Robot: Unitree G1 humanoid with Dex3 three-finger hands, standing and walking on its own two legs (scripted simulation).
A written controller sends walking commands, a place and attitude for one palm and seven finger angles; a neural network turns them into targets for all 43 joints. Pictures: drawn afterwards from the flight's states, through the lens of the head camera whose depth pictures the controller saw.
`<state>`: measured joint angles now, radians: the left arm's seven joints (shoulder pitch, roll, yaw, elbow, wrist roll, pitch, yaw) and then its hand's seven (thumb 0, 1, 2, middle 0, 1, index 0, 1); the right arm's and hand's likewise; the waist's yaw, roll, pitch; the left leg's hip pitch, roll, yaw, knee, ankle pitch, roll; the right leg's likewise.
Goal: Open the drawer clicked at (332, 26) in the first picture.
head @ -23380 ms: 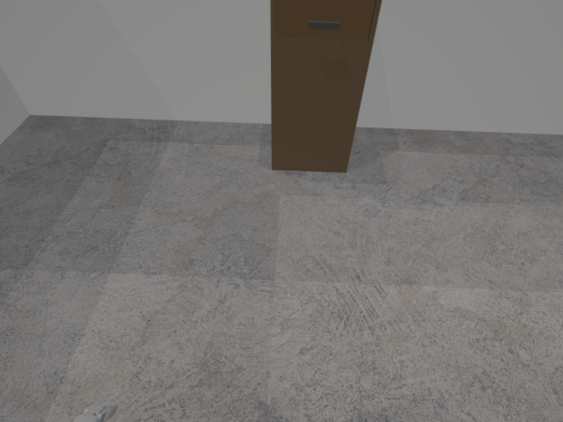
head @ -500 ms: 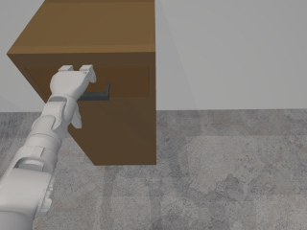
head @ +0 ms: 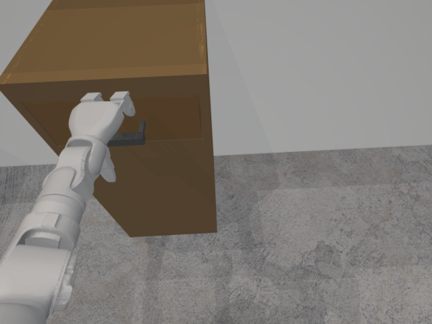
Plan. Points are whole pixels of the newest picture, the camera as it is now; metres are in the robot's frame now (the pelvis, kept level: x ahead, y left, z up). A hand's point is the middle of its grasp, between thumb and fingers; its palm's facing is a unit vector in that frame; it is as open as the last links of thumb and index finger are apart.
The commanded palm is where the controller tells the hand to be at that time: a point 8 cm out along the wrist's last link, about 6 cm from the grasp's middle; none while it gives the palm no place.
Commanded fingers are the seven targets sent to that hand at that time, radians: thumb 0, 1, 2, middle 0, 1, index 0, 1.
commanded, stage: re-aim the fingers above the handle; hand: left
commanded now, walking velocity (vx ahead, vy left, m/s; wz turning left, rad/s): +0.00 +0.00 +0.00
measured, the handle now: (119, 132) +0.52 +0.22 +0.02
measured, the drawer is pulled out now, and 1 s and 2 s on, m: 0.00 0.00 0.00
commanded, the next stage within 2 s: lower the fingers behind the handle in 0.98 s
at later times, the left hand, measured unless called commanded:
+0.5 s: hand (103, 138) +0.44 +0.21 +0.09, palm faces +0.05 -0.02 -1.00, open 13.8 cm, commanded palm +0.40 +0.23 +0.14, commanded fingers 0.00 -0.50 0.30 -0.30 -1.20 -0.30 -1.20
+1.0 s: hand (88, 134) +0.44 +0.24 +0.10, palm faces +0.10 +0.02 -0.99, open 13.8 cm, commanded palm +0.40 +0.24 +0.14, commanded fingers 0.00 -0.50 0.30 -0.30 -1.20 -0.30 -1.20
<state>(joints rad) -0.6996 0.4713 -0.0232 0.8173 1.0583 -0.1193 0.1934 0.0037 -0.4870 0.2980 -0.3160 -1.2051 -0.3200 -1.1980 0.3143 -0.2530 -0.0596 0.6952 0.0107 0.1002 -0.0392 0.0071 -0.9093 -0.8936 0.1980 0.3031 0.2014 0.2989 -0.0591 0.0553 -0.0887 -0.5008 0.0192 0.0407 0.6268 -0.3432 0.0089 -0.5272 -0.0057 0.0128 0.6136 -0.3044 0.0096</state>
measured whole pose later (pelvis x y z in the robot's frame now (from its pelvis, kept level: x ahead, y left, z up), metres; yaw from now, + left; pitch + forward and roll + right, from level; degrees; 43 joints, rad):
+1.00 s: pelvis -0.01 +0.00 +0.00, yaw +0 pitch +11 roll +0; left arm -0.70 0.48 -0.04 0.81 1.05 0.01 0.27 0.00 -0.49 0.30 -0.32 -1.21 -0.32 -1.20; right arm 0.24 -0.26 -0.05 0.72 0.02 0.08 -0.04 0.01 -0.91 -0.89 0.20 0.30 0.20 0.30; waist -0.03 0.06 -0.08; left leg -0.47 0.01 0.04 0.61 -0.33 0.01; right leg -0.50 -0.01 0.01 0.61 -0.30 0.01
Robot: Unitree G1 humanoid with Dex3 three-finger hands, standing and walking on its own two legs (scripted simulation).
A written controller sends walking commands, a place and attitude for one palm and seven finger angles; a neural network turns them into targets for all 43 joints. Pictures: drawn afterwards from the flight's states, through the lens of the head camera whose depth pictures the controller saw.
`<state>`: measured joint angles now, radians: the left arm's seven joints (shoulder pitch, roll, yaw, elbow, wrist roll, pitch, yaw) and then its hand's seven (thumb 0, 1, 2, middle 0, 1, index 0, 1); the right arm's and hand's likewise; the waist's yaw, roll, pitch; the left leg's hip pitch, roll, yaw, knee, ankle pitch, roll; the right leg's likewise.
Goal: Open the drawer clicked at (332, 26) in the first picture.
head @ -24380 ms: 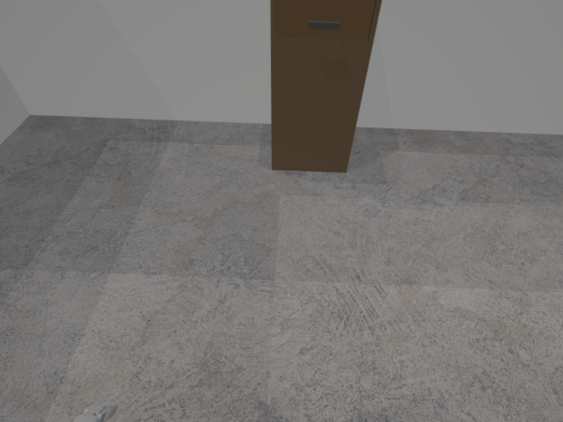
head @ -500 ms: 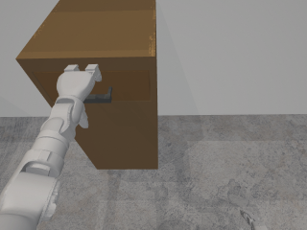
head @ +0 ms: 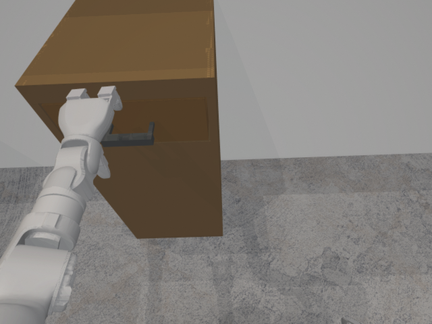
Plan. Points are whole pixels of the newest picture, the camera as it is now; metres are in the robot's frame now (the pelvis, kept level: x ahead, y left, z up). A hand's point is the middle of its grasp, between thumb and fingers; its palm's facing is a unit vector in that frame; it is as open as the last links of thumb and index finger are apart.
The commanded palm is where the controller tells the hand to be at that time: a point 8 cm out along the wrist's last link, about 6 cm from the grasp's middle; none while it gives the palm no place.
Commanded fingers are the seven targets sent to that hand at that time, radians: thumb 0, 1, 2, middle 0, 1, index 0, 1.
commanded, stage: lower the fingers behind the handle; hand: left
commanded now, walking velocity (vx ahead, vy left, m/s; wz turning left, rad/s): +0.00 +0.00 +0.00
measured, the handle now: (129, 133) +0.52 +0.22 +0.02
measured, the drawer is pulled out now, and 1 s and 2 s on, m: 0.00 0.00 0.00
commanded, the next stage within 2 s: lift the fingers back up to retry in 1.68 s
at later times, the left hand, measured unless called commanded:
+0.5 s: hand (103, 151) +0.44 +0.25 +0.05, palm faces +0.05 +0.04 -1.00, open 13.8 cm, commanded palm +0.41 +0.22 +0.10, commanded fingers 0.00 -0.50 0.30 -0.30 -1.20 -0.30 -1.20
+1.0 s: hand (125, 158) +0.44 +0.21 +0.03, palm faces +0.05 +0.01 -1.00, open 13.7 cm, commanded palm +0.41 +0.21 +0.07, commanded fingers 0.00 -0.50 0.30 -0.30 -1.20 -0.30 -1.20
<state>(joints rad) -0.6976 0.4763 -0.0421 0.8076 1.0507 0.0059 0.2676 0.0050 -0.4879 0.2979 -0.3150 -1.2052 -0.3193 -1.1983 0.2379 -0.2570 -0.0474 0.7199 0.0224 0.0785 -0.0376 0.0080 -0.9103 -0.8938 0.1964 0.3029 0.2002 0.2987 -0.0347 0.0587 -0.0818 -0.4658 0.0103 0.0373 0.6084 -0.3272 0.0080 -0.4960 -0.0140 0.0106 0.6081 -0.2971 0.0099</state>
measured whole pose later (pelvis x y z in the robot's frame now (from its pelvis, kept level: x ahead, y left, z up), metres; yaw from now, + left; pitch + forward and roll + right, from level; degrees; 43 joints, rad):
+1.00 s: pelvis -0.01 -0.01 -0.01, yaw +0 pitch +14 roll +0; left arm -0.69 0.39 -0.07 0.91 1.11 0.00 0.39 0.00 -0.49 0.30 -0.30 -1.22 -0.32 -1.25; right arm 0.27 -0.26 -0.06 0.72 0.01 0.07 -0.03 0.01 -0.91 -0.89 0.20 0.30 0.20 0.30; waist -0.05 0.04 -0.11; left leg -0.60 0.02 0.03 0.70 -0.35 0.00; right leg -0.63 0.00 0.01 0.70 -0.32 0.00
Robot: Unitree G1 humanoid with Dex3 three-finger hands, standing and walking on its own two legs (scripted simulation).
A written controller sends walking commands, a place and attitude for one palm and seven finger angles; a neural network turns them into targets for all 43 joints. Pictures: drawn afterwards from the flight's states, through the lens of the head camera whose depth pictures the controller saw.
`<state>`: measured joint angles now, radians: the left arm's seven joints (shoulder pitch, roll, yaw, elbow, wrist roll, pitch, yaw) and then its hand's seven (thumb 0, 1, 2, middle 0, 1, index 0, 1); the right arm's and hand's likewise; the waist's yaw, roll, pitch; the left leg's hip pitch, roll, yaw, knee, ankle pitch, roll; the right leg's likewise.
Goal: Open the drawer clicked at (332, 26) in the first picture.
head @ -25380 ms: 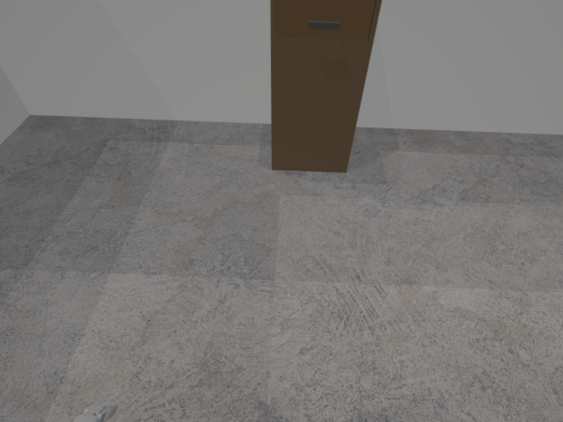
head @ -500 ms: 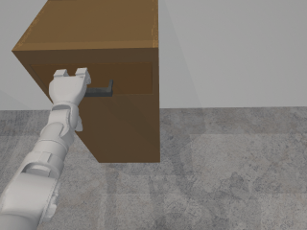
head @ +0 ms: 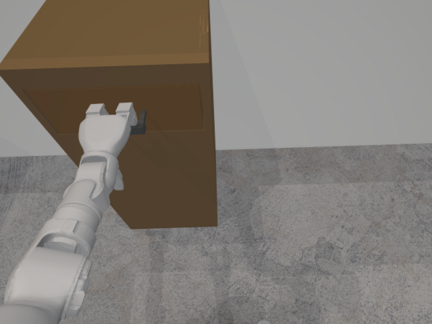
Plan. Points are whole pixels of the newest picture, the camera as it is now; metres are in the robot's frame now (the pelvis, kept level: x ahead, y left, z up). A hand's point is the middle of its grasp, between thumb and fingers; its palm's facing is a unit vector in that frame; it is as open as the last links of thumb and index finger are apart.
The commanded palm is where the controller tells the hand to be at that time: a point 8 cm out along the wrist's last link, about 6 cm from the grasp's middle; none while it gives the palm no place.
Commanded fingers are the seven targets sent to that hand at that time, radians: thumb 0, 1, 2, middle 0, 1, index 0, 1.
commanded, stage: lower the fingers behind the handle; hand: left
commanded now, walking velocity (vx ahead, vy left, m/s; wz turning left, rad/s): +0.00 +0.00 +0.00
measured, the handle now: (119, 121) +0.53 +0.23 +0.03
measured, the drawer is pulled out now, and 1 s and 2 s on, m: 0.00 0.00 0.00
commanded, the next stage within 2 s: lift the fingers back up to retry in 0.68 s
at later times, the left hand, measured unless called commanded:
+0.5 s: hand (113, 148) +0.45 +0.22 +0.04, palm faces +0.03 +0.00 -1.00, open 14.0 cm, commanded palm +0.42 +0.24 +0.06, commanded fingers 0.00 -0.50 0.30 -0.30 -1.20 -0.30 -1.20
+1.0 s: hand (110, 147) +0.45 +0.23 +0.04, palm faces +0.01 -0.01 -1.00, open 13.9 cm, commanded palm +0.42 +0.24 +0.10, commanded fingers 0.00 -0.50 0.30 -0.30 -1.20 -0.30 -1.20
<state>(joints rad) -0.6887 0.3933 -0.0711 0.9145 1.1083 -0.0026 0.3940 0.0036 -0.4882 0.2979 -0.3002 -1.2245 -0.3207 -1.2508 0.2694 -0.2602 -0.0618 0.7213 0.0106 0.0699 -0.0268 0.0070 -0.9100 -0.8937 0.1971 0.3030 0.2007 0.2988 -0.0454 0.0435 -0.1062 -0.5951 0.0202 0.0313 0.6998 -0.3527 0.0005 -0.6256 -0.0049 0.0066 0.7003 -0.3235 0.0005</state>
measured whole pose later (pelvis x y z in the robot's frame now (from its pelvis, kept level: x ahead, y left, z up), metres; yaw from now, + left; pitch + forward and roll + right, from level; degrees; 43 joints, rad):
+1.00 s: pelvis -0.01 +0.02 +0.00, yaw -2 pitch +14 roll +0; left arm -0.72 0.44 -0.05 0.93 1.09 -0.02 0.32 0.00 -0.49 0.30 -0.28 -1.26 -0.29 -1.22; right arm 0.31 -0.25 -0.03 0.68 0.02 0.07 -0.06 0.01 -0.91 -0.89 0.20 0.30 0.20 0.30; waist -0.07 0.04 -0.11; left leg -0.63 0.02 0.06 0.73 -0.35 0.03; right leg -0.66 -0.01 0.04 0.71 -0.30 0.03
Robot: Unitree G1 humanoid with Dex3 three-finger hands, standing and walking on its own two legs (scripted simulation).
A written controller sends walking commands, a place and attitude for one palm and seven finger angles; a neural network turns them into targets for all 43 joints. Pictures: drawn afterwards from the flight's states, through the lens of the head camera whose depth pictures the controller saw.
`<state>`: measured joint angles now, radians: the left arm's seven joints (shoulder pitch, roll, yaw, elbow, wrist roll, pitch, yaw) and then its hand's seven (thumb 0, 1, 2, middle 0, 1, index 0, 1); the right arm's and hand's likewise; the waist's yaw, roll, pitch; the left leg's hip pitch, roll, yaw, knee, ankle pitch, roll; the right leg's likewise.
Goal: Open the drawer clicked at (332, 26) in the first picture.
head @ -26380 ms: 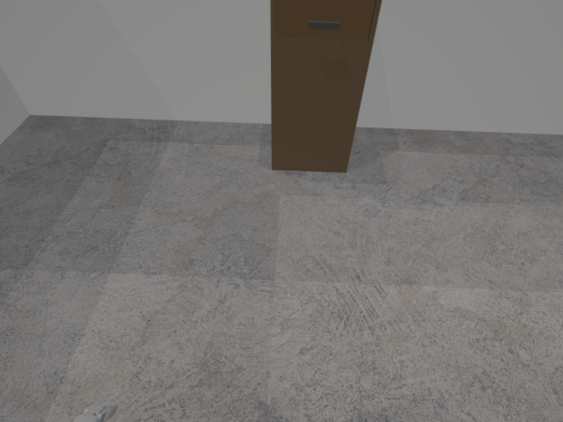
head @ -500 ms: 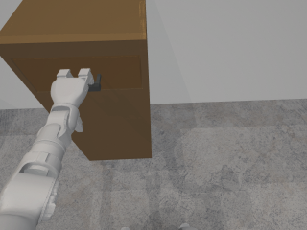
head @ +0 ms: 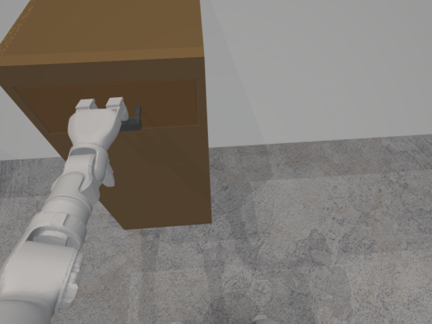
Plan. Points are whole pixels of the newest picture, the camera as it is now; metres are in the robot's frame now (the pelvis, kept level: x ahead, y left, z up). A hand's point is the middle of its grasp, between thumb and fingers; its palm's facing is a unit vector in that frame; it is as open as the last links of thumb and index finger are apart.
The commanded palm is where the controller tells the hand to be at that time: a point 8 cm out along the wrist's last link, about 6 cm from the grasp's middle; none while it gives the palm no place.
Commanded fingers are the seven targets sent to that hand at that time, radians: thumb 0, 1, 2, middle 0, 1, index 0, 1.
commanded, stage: lift the fingers back up to retry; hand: left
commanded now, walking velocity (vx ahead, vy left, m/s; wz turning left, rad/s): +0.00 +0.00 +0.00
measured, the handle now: (114, 118) +0.54 +0.22 +0.03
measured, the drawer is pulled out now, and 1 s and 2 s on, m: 0.00 0.00 0.00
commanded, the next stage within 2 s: re-aim the fingers above the handle in 0.56 s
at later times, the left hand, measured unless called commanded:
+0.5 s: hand (89, 127) +0.45 +0.23 +0.10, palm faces +0.02 -0.01 -1.00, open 13.8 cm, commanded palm +0.42 +0.23 +0.15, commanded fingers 0.00 -0.50 0.30 -0.30 -1.20 -0.30 -1.20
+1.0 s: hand (85, 132) +0.45 +0.24 +0.09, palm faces +0.01 -0.01 -1.00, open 13.8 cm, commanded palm +0.41 +0.23 +0.15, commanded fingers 0.00 -0.50 0.30 -0.30 -1.20 -0.30 -1.20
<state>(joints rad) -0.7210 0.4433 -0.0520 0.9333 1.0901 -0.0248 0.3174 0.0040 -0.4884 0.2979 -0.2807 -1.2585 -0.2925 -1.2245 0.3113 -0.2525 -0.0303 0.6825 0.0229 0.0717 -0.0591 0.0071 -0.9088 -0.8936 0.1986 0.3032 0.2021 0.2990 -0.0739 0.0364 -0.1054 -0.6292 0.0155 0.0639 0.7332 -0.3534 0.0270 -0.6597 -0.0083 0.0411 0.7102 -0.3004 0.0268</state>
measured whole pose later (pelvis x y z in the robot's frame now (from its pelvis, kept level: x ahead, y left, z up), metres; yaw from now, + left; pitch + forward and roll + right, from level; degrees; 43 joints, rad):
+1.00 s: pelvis +0.03 -0.02 +0.02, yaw +2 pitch +10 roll +0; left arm -0.58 0.47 -0.06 0.69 1.01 0.00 0.17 0.00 -0.49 0.30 -0.31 -1.21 -0.32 -1.20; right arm 0.26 -0.27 -0.06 0.70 0.03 0.10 -0.04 0.01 -0.91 -0.89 0.20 0.30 0.20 0.30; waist -0.01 0.07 -0.09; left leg -0.44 0.02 0.02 0.60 -0.34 0.00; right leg -0.46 -0.01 0.00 0.60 -0.31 0.00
